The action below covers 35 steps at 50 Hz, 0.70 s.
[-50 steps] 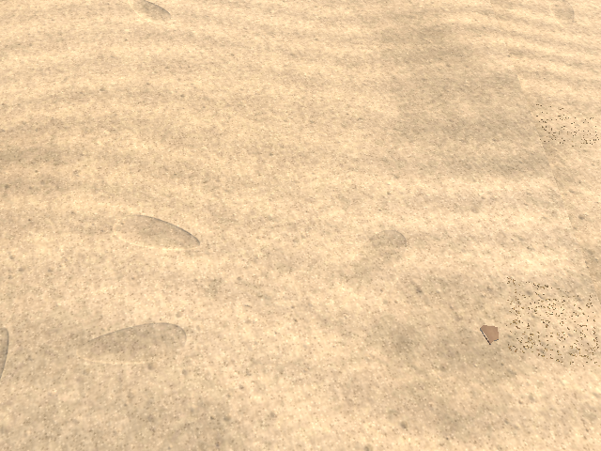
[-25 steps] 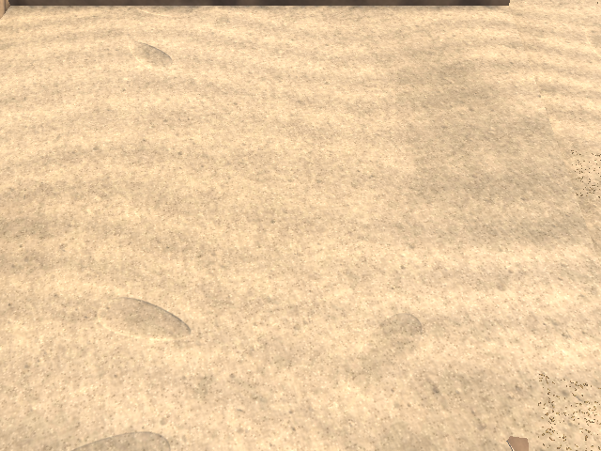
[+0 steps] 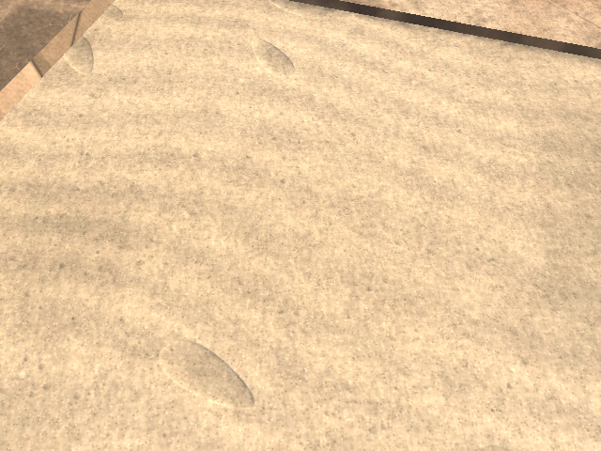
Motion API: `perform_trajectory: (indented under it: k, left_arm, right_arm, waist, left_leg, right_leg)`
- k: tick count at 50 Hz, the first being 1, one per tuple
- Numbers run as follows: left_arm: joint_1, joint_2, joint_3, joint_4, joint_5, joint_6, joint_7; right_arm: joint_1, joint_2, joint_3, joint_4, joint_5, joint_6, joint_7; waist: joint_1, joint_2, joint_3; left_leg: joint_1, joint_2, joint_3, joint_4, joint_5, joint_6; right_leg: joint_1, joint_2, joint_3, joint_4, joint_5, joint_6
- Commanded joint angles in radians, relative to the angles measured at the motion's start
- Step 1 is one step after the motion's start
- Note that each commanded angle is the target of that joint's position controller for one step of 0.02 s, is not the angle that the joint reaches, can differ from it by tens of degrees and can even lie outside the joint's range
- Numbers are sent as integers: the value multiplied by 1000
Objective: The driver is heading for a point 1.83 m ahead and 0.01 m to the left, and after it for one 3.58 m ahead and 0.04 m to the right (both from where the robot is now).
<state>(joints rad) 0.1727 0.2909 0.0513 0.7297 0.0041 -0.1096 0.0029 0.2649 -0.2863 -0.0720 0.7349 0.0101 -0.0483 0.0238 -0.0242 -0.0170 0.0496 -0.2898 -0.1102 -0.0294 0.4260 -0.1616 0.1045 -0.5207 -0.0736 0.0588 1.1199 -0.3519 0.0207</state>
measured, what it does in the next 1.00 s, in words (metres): walks ahead, turning left: right foot, then left foot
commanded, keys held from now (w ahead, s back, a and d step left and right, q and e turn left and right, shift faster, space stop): w+q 0.26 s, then w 0.74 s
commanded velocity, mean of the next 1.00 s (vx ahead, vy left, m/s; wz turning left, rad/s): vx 0.50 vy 0.00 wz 0.28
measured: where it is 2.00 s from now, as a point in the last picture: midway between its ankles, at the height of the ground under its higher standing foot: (229, 227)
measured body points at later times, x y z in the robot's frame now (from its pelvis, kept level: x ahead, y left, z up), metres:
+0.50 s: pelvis +0.28 -0.05 +0.00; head +0.30 -0.05 +0.45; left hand +0.28 +0.24 -0.11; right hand +0.48 -0.28 -0.10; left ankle +0.26 +0.10 -0.67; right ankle +0.31 -0.15 -0.74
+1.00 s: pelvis +0.52 +0.09 +0.01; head +0.53 +0.10 +0.46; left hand +0.57 +0.39 -0.11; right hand +0.66 -0.16 -0.10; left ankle +0.49 +0.17 -0.74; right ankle +0.61 -0.06 -0.67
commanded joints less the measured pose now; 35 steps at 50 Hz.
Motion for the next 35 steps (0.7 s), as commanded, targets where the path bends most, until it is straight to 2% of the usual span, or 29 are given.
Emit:
perform_trajectory:
  k: [1,3,5,7,9,11,12,13,14,15,16,17,18,19,20,21,22,23,25,28,30,32,35]
  left_arm:
    - [19,85,25,-67,12,8,5]
    - [-60,59,13,-87,14,11,4]
    - [-135,45,5,-102,8,6,-2]
    - [-191,56,7,-117,-5,1,-10]
    - [-213,80,16,-128,-12,-6,-18]
    - [-197,107,28,-127,-14,-15,-23]
    - [-163,116,35,-120,-15,-20,-24]
    - [-90,128,45,-100,-13,-25,-20]
    - [21,159,59,-81,3,-31,-15]
    - [157,218,71,-68,14,-30,-12]
    - [240,266,87,-8,7,-13,-23]
    - [199,169,65,-30,-12,-12,-27]
    - [148,122,50,-36,-9,-6,-24]
    - [106,107,40,-39,3,-2,-25]
    - [77,88,33,-31,7,0,-23]
    - [66,76,27,-26,11,-1,-21]
    - [67,67,25,-18,7,-3,-21]
    - [75,72,25,-8,0,-5,-20]
    - [93,110,35,10,-9,-5,-17]
    - [112,146,43,30,-16,5,-12]
    - [139,159,44,47,-23,12,-13]
    - [179,166,44,70,-29,20,-14]
    - [200,182,47,95,-36,35,-12]
  right_arm:
    - [-33,-147,-36,-84,0,-19,-19]
    - [-12,-167,-43,-76,6,-15,-31]
    - [15,-169,-44,-68,11,-7,-37]
    - [56,-172,-45,-56,13,-1,-39]
    - [81,-164,-44,-47,19,5,-41]
    - [82,-160,-45,-47,16,9,-44]
    - [71,-158,-46,-51,14,11,-44]
    - [58,-139,-40,-58,12,13,-43]
    - [57,-90,-22,-65,4,9,-40]
    - [132,-23,1,-74,-15,3,-39]
    - [237,-21,8,-87,27,-6,-39]
    - [193,-121,-10,-61,35,-7,-42]
    - [75,-151,-18,-80,25,-4,-40]
    - [12,-138,-16,-94,9,-3,-40]
    - [-16,-123,-17,-106,-1,-7,-37]
    - [-9,-104,-15,-107,2,-9,-31]
    - [3,-86,-11,-103,5,-9,-27]
    - [3,-70,-6,-102,4,-8,-24]
    - [-52,-46,6,-122,-4,-10,-21]
    - [-140,-23,23,-139,-4,-20,-12]
    - [-194,-27,25,-147,1,-24,-5]
    - [-243,-38,22,-161,8,-27,0]
    - [-276,-59,16,-181,11,-31,10]
  waist:
    - [40,47,-79]
    - [14,62,-57]
    - [-20,86,-52]
    - [-46,98,-54]
    - [-49,107,-55]
    - [-30,126,-58]
    - [-8,142,-62]
    - [34,144,-86]
    - [86,114,-176]
    - [98,-52,-319]
    - [62,-379,-373]
    - [91,-204,-256]
    - [106,-110,-143]
    - [92,-41,-83]
    - [71,-43,-50]
    - [49,-71,-44]
    - [39,-90,-51]
    - [35,-93,-55]
    - [44,-77,-41]
    - [71,-60,-35]
    - [92,-62,-28]
    - [108,-63,-18]
    - [96,-73,-4]
  left_leg:
    - [69,259,-282,-202,290,206]
    - [18,215,-228,-201,254,170]
    - [-8,181,-205,-186,177,134]
    - [3,191,-240,-170,109,118]
    - [61,215,-301,-120,56,106]
    - [116,240,-366,-59,35,91]
    - [124,242,-387,-24,45,81]
    - [114,216,-382,35,69,60]
    - [76,169,-326,195,87,27]
    - [-92,75,-222,490,-167,-21]
    - [-409,8,-132,770,-440,-69]
    - [-498,70,-176,867,-383,-79]
    - [-513,101,-145,880,-295,-80]
    - [-483,129,-120,849,-237,-81]
    - [-460,157,-120,788,-194,-79]
    - [-409,179,-110,742,-170,-78]
    - [-383,187,-92,701,-163,-80]
    - [-375,191,-71,661,-159,-85]
    - [-390,205,-45,544,-112,-99]
    - [-338,203,-14,342,42,-108]
    - [-281,183,7,240,122,-113]
    - [-257,169,16,183,150,-108]
    - [-232,156,18,116,94,-74]
  right_leg:
    - [-81,-24,-1,-133,79,37]
    - [-54,0,-13,-295,228,54]
    - [6,37,-19,-452,372,57]
    - [47,65,-15,-534,436,57]
    - [54,71,13,-591,412,44]
    - [79,71,29,-622,341,18]
    - [121,72,23,-636,302,0]
    - [221,73,6,-674,297,-24]
    - [400,4,50,-665,285,-69]
    - [682,-184,268,-645,243,-152]
    - [860,-346,749,-795,-85,-296]
    - [780,-315,753,-852,-288,-272]
    - [666,-272,587,-852,-219,-233]
    - [551,-229,470,-862,-78,-221]
    - [480,-196,392,-876,30,-224]
    - [431,-165,326,-893,108,-215]
    - [414,-146,283,-909,160,-217]
    - [405,-142,249,-921,210,-228]
    - [397,-151,201,-951,290,-249]
    - [384,-132,111,-969,342,-236]
    - [377,-120,68,-966,354,-221]
    - [404,-137,64,-955,354,-213]
    - [471,-176,74,-913,391,-191]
